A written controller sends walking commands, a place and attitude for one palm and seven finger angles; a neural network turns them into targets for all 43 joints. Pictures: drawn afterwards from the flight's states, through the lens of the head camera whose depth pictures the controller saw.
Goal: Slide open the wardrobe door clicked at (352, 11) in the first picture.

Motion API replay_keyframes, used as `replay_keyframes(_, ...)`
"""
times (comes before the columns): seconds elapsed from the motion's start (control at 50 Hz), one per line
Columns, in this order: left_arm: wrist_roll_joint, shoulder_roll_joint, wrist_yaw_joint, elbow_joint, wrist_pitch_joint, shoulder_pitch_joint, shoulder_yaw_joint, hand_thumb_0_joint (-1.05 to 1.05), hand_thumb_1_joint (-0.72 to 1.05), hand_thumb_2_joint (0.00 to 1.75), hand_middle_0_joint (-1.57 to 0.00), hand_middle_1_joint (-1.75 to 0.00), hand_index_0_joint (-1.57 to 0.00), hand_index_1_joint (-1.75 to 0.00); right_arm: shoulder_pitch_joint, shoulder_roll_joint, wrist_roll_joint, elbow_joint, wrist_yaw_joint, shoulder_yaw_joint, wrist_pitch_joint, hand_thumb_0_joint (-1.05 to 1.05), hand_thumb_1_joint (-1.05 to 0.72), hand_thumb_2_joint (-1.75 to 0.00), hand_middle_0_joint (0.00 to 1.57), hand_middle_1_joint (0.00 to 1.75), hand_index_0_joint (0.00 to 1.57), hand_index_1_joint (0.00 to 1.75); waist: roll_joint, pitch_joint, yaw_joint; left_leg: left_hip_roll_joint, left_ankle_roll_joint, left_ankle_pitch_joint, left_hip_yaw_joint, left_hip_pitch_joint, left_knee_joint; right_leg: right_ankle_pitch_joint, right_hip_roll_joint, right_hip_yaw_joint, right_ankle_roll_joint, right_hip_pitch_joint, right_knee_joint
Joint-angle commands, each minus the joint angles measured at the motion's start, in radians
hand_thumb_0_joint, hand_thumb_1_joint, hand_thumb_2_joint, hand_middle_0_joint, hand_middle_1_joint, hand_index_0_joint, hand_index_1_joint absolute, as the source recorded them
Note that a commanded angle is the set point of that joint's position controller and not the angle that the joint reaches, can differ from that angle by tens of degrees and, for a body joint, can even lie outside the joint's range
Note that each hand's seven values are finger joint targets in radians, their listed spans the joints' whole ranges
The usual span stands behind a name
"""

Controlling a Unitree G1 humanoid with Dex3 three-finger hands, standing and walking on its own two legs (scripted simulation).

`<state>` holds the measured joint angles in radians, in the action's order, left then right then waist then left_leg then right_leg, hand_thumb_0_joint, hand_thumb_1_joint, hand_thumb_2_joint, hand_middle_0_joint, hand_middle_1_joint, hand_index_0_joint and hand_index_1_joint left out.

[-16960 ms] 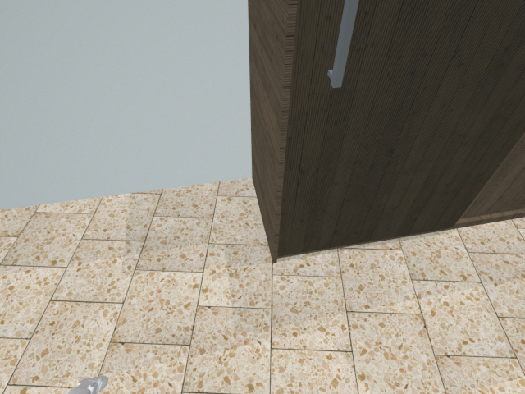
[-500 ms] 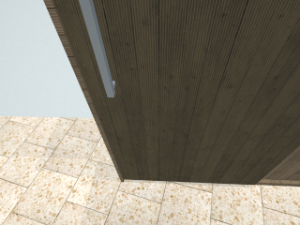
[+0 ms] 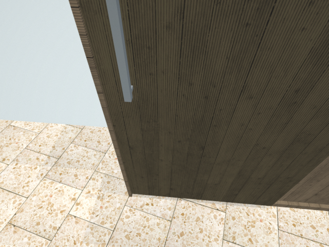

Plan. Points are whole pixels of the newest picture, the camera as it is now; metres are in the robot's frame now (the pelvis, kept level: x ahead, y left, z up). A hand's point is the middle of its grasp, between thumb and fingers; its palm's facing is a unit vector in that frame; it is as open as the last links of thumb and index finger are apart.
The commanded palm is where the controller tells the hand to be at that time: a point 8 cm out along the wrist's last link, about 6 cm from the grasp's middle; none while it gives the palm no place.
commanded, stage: come to a stop and stand still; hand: left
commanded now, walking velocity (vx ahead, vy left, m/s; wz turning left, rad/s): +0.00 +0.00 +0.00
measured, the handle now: (121, 43) +0.50 +0.15 +0.25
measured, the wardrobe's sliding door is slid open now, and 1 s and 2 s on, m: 0.00 0.00 0.00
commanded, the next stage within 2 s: look again from close up in 1.28 s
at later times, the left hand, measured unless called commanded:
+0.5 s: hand out of the picture +0.00 +0.19 -0.18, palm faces +0.03 -0.98 -0.20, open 7.4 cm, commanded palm none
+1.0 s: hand out of the picture +0.03 +0.21 -0.18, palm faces +0.03 -0.98 -0.19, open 7.3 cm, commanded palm none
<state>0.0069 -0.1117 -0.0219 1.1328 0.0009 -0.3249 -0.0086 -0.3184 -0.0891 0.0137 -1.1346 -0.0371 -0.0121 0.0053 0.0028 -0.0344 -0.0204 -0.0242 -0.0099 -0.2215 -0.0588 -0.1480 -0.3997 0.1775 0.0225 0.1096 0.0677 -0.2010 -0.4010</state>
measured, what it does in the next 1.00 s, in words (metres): stands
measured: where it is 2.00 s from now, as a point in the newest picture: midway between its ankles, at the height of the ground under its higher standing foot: outside the picture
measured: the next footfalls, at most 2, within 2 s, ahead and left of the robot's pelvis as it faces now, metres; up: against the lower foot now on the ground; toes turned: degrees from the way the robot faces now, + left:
none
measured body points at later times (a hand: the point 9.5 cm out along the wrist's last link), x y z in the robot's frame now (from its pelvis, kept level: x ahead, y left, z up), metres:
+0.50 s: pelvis +0.01 +0.02 -0.01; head +0.00 +0.01 +0.44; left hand +0.00 +0.24 -0.16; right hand -0.02 -0.18 -0.17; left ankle +0.00 +0.12 -0.74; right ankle +0.03 -0.07 -0.74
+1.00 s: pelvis +0.03 +0.04 +0.00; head +0.04 +0.03 +0.45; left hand +0.03 +0.26 -0.16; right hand +0.03 -0.18 -0.17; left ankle +0.00 +0.12 -0.74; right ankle +0.03 -0.07 -0.74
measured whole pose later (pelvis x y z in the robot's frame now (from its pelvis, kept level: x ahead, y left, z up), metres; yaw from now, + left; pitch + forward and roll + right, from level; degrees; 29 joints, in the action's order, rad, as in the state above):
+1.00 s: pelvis +0.03 +0.04 +0.00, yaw +0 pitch -1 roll +0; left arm 0.01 -0.13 -0.03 1.11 -0.01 -0.29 0.00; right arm -0.29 -0.16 0.01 -1.10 -0.04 -0.02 -0.03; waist -0.02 -0.04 -0.01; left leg 0.04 0.05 -0.28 -0.07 -0.12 -0.41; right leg 0.24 -0.03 0.08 0.01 -0.20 -0.46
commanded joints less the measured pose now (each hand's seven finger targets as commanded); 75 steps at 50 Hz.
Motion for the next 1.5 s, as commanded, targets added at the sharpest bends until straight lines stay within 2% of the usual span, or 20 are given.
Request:
replay_keyframes(0.0,0.004,-0.084,-0.009,-0.025,-0.023,-0.054,-0.012,0.0,0.9,0.9,-0.2,-0.3,-0.2,-0.3,-0.105,-0.072,0.006,0.012,0.0,0.012,-0.014,0.0,-0.9,-0.9,0.2,0.3,0.2,0.3,0.037,-0.083,0.017,-0.058,0.028,-0.079,0.061,-0.089,0.081,0.216,-0.139,-0.182,-0.025,-0.05,0.154)
replay_keyframes(0.24,0.004,-0.067,-0.013,-0.019,-0.029,-0.085,-0.013,0.0,0.9,0.9,-0.2,-0.3,-0.2,-0.3,-0.144,-0.047,0.006,0.003,0.0,0.007,-0.022,0.0,-0.9,-0.9,0.2,0.3,0.2,0.3,0.003,-0.077,0.012,-0.058,0.026,-0.051,0.064,-0.121,0.071,0.17,-0.142,-0.173,-0.017,-0.033,0.13)
replay_keyframes(0.26,0.017,-0.115,-0.054,0.001,-0.047,-0.133,-0.004,0.0,0.9,0.9,-0.2,-0.3,-0.2,-0.3,0.002,-0.131,-0.003,0.058,0.011,0.026,-0.034,0.0,-0.9,-0.9,0.2,0.3,0.2,0.3,-0.054,-0.102,-0.021,-0.056,-0.011,-0.088,-0.006,-0.164,-0.126,-0.202,-0.187,-0.228,-0.092,-0.049,0.115)
replay_keyframes(0.28,0.012,-0.169,-0.043,-0.046,-0.051,-0.098,-0.013,0.0,0.9,0.9,-0.2,-0.3,-0.2,-0.3,-0.076,-0.064,-0.004,0.093,0.013,0.023,-0.014,0.0,-0.9,-0.9,0.2,0.3,0.2,0.3,-0.042,0.037,0.043,-0.015,0.002,-0.164,0.042,-0.128,-0.205,0.082,-0.264,-0.315,-0.022,-0.03,0.157)
replay_keyframes(0.3,0.014,-0.154,-0.034,-0.065,-0.051,-0.055,-0.018,0.0,0.9,0.9,-0.2,-0.3,-0.2,-0.3,-0.095,-0.06,0.002,0.083,0.015,0.024,-0.016,0.0,-0.9,-0.9,0.2,0.3,0.2,0.3,-0.068,0.032,0.049,-0.022,0.012,-0.149,0.043,-0.098,-0.204,0.273,-0.26,-0.298,0.037,-0.099,0.17)
replay_keyframes(0.32,0.015,-0.151,-0.032,-0.07,-0.06,-0.029,-0.017,0.0,0.9,0.9,-0.2,-0.3,-0.2,-0.3,-0.13,-0.048,0.005,0.078,0.02,0.019,-0.021,0.0,-0.9,-0.9,0.2,0.3,0.2,0.3,-0.048,0.058,0.065,-0.024,0.016,-0.082,0.032,-0.063,-0.179,0.223,-0.251,-0.256,0.055,-0.111,0.155)
replay_keyframes(0.36,0.011,-0.12,-0.028,-0.07,-0.061,-0.016,-0.013,0.0,0.9,0.9,-0.2,-0.3,-0.2,-0.3,-0.167,-0.058,0.005,0.074,0.02,0.017,-0.026,0.0,-0.9,-0.9,0.2,0.3,0.2,0.3,0.015,0.033,0.073,-0.027,0.023,-0.038,0.056,-0.041,-0.115,0.235,-0.201,-0.212,0.039,-0.146,0.114)
replay_keyframes(0.4,0.008,-0.094,-0.025,-0.073,-0.05,-0.005,-0.008,0.0,0.9,0.9,-0.2,-0.3,-0.2,-0.3,-0.163,-0.077,0.007,0.08,0.016,0.018,-0.03,0.0,-0.9,-0.9,0.2,0.3,0.2,0.3,-0.018,-0.048,0.06,-0.053,0.036,-0.056,0.094,-0.111,-0.043,0.261,-0.16,-0.186,0.022,-0.161,0.077)
replay_keyframes(0.42,0.008,-0.091,-0.023,-0.072,-0.046,-0.008,-0.007,0.0,0.9,0.9,-0.2,-0.3,-0.2,-0.3,-0.152,-0.078,0.009,0.085,0.014,0.014,-0.036,0.0,-0.9,-0.9,0.2,0.3,0.2,0.3,-0.085,-0.068,0.049,-0.07,0.043,-0.043,0.119,-0.147,0.009,0.202,-0.139,-0.162,0.013,-0.132,0.038)
replay_keyframes(0.46,0.005,-0.083,-0.018,-0.064,-0.043,-0.03,-0.002,0.0,0.9,0.9,-0.2,-0.3,-0.2,-0.3,-0.122,-0.098,0.007,0.099,0.009,0.01,-0.043,0.0,-0.9,-0.9,0.2,0.3,0.2,0.3,-0.076,-0.095,0.022,-0.087,0.056,-0.067,0.159,-0.229,0.074,0.117,-0.112,-0.143,-0.003,-0.047,-0.001)
replay_keyframes(0.5,0.004,-0.083,-0.015,-0.059,-0.04,-0.042,0.001,0.0,0.9,0.9,-0.2,-0.3,-0.2,-0.3,-0.108,-0.116,0.004,0.108,0.007,0.011,-0.047,0.0,-0.9,-0.9,0.2,0.3,0.2,0.3,-0.03,-0.097,0.014,-0.084,0.06,-0.083,0.163,-0.239,0.097,0.084,-0.111,-0.142,-0.008,-0.013,-0.007)
replay_keyframes(0.58,0.002,-0.092,-0.013,-0.065,-0.037,-0.032,0.002,0.0,0.9,0.9,-0.2,-0.3,-0.2,-0.3,-0.103,-0.134,0.005,0.1,0.006,0.009,-0.051,0.0,-0.9,-0.9,0.2,0.3,0.2,0.3,0.007,-0.08,0.012,-0.08,0.061,-0.039,0.155,-0.198,0.107,0.033,-0.119,-0.135,-0.015,0.01,-0.013)
replay_keyframes(0.62,0.004,-0.094,-0.014,-0.072,-0.034,-0.024,0.001,0.0,0.9,0.9,-0.2,-0.3,-0.2,-0.3,-0.1,-0.134,0.006,0.094,0.005,0.008,-0.053,0.0,-0.9,-0.9,0.2,0.3,0.2,0.3,-0.007,-0.075,0.012,-0.082,0.062,-0.014,0.155,-0.179,0.115,0.016,-0.121,-0.128,-0.016,0.013,-0.018)
replay_keyframes(0.7,0.001,-0.105,-0.015,-0.077,-0.035,-0.016,-0.001,0.0,0.9,0.9,-0.2,-0.3,-0.2,-0.3,-0.091,-0.144,0.004,0.082,0.004,0.007,-0.055,0.0,-0.9,-0.9,0.2,0.3,0.2,0.3,0.019,-0.033,0.015,-0.077,0.059,0.066,0.136,-0.122,0.096,-0.031,-0.131,-0.131,-0.019,0.034,-0.018)
replay_keyframes(0.78,0.002,-0.113,-0.016,-0.073,-0.034,-0.007,-0.004,0.0,0.9,0.9,-0.2,-0.3,-0.2,-0.3,-0.075,-0.147,0.003,0.072,0.002,0.007,-0.056,0.0,-0.9,-0.9,0.2,0.3,0.2,0.3,-0.013,-0.024,0.016,-0.077,0.057,0.134,0.128,-0.093,0.09,-0.068,-0.135,-0.129,-0.02,0.047,-0.023)
replay_keyframes(0.86,0.002,-0.122,-0.017,-0.062,-0.035,-0.012,-0.003,0.0,0.9,0.9,-0.2,-0.3,-0.2,-0.3,-0.061,-0.152,0.001,0.06,0.0,0.008,-0.055,0.0,-0.9,-0.9,0.2,0.3,0.2,0.3,-0.012,0.0,0.018,-0.076,0.054,0.192,0.114,-0.05,0.07,-0.122,-0.14,-0.131,-0.021,0.057,-0.025)
replay_keyframes(0.94,0.004,-0.12,-0.017,-0.051,-0.033,-0.012,0.0,0.0,0.9,0.9,-0.2,-0.3,-0.2,-0.3,-0.048,-0.152,0.0,0.05,-0.001,0.006,-0.049,0.0,-0.9,-0.9,0.2,0.3,0.2,0.3,-0.009,-0.036,0.019,-0.076,0.053,0.163,0.11,-0.058,0.076,-0.112,-0.141,-0.134,-0.021,0.048,-0.01)
replay_keyframes(1.14,0.005,-0.123,-0.019,-0.037,-0.034,-0.022,0.0,0.0,0.9,0.9,-0.2,-0.3,-0.2,-0.3,-0.025,-0.154,-0.002,0.036,-0.004,0.009,-0.048,0.0,-0.9,-0.9,0.2,0.3,0.2,0.3,-0.009,-0.022,0.02,-0.078,0.051,0.212,0.102,-0.02,0.068,-0.179,-0.147,-0.136,-0.019,0.067,-0.004)
replay_keyframes(1.34,0.005,-0.129,-0.019,-0.038,-0.033,-0.019,0.0,0.0,0.9,0.9,-0.2,-0.3,-0.2,-0.3,-0.021,-0.155,-0.002,0.025,-0.004,0.008,-0.046,0.0,-0.9,-0.9,0.2,0.3,0.2,0.3,0.012,-0.034,0.017,-0.079,0.049,0.165,0.102,-0.028,0.08,-0.166,-0.151,-0.14,-0.017,0.07,0.013)
replay_keyframes(1.48,0.003,-0.133,-0.018,-0.042,-0.032,-0.014,-0.002,0.0,0.9,0.9,-0.2,-0.3,-0.2,-0.3,-0.023,-0.151,-0.001,0.018,-0.003,0.007,-0.047,0.0,-0.9,-0.9,0.2,0.3,0.2,0.3,-0.004,-0.031,0.013,-0.08,0.046,0.146,0.1,-0.035,0.089,-0.143,-0.152,-0.141,-0.015,0.078,0.02)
